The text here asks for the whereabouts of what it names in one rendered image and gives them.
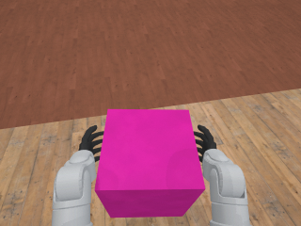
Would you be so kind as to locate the left robot hand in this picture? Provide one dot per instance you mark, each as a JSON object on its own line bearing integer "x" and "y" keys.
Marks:
{"x": 88, "y": 144}

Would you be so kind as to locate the robot left forearm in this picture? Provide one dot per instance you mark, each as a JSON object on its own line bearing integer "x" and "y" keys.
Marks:
{"x": 72, "y": 190}

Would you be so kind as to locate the right robot hand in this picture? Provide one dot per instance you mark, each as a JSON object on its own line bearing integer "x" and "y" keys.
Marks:
{"x": 207, "y": 143}

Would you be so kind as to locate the carton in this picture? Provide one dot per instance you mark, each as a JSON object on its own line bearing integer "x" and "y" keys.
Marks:
{"x": 149, "y": 165}

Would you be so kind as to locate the robot right forearm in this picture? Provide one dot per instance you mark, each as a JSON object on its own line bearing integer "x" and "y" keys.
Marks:
{"x": 227, "y": 190}

